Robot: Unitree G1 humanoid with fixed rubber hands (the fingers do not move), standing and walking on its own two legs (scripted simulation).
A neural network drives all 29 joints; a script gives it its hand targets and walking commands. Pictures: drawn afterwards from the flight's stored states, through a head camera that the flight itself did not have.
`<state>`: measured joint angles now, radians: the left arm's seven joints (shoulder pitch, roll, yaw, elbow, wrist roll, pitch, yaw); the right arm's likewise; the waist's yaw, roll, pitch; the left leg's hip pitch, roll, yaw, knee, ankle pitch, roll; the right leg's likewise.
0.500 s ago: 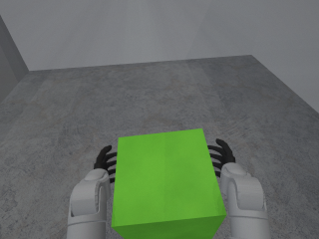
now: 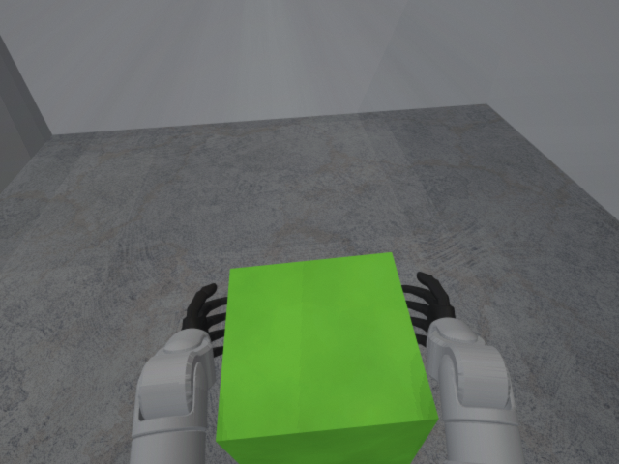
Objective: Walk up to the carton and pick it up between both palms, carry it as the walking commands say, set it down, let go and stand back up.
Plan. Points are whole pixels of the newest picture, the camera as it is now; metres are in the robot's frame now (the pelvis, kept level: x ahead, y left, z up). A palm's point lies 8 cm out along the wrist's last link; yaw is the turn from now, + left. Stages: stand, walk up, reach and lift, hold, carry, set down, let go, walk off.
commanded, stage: carry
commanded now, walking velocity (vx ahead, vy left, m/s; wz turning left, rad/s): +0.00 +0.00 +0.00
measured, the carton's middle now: (322, 374) +0.27 -0.01 -0.01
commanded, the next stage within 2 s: hold in 1.54 s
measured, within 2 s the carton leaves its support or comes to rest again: neither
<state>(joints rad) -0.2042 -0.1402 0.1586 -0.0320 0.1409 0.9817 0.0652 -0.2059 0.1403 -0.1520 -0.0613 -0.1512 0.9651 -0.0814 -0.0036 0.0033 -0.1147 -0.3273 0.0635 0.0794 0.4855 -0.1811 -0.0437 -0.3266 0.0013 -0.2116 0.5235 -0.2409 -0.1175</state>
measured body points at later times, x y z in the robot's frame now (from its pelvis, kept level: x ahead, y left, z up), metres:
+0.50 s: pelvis +0.00 +0.01 +0.00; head -0.03 +0.00 +0.45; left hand +0.30 +0.16 +0.07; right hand +0.30 -0.15 +0.08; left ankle +0.04 +0.15 -0.73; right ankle +0.03 -0.04 -0.73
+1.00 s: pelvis +0.00 +0.02 +0.00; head -0.03 +0.01 +0.45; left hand +0.29 +0.17 +0.06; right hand +0.29 -0.14 +0.07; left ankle +0.04 +0.15 -0.73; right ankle +0.03 -0.04 -0.73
